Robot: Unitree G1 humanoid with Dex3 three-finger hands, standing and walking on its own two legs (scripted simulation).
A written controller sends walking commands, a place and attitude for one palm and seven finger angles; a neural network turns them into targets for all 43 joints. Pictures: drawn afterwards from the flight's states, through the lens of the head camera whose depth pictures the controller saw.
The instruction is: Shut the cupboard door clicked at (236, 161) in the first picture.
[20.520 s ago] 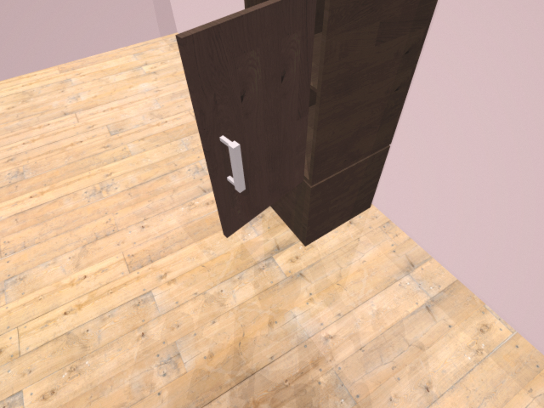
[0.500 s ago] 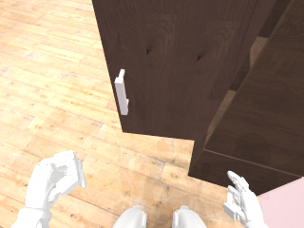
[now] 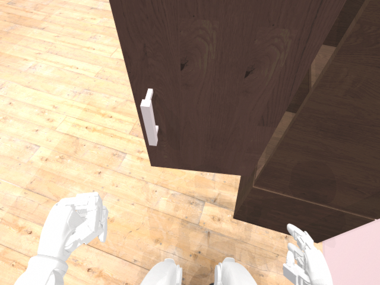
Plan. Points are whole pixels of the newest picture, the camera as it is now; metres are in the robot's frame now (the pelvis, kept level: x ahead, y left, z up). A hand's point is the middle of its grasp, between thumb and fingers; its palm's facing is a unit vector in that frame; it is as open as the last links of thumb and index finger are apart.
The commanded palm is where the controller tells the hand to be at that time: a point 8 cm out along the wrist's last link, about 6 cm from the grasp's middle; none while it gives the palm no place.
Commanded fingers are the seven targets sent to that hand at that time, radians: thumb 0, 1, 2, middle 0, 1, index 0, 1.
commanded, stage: raise the hand and make a fist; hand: left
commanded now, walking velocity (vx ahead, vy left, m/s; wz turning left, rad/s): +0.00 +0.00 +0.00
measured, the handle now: (151, 118) +0.47 +0.13 +0.04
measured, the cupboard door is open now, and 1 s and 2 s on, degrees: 100 100 100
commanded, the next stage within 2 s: bring the fist close to the handle in 0.14 s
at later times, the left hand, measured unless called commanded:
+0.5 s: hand (118, 211) +0.25 +0.16 +0.04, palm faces -0.07 -1.00 -0.03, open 3.1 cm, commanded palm +0.24 +0.21 +0.05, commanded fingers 0.00 0.90 0.90 -1.30 -1.50 -1.30 -1.50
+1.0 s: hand (148, 172) +0.33 +0.12 +0.05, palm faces -0.08 -1.00 -0.02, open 3.1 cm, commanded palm +0.31 +0.17 +0.05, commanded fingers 0.00 0.90 0.90 -1.30 -1.50 -1.30 -1.50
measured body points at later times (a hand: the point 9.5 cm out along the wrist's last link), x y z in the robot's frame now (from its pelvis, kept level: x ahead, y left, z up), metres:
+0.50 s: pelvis -0.01 -0.01 -0.01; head +0.07 -0.01 +0.43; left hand +0.25 +0.21 +0.04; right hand +0.18 -0.24 -0.09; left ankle +0.00 +0.06 -0.64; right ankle +0.04 -0.10 -0.64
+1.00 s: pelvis +0.00 -0.01 +0.00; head +0.09 -0.01 +0.44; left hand +0.32 +0.17 +0.05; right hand +0.16 -0.26 -0.10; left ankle +0.00 +0.06 -0.64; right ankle +0.04 -0.10 -0.64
